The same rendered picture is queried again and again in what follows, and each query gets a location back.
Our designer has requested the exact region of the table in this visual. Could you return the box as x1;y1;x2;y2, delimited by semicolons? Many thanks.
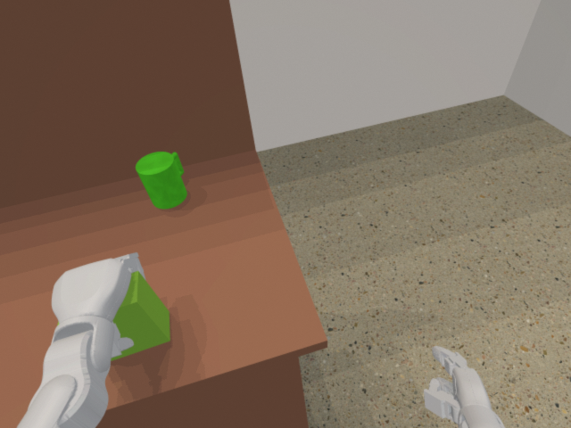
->
0;0;327;428

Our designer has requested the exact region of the robot right forearm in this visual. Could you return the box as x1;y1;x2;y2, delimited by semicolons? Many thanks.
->
458;405;505;428

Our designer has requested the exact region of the right robot hand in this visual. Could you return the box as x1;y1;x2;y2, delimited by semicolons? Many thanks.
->
424;346;492;424

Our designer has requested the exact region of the left robot hand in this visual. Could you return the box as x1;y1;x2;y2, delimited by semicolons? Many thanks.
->
52;252;146;358

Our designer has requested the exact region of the sponge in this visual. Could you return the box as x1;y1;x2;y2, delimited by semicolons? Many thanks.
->
58;271;170;361

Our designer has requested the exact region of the robot left forearm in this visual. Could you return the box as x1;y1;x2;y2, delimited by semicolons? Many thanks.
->
17;316;114;428

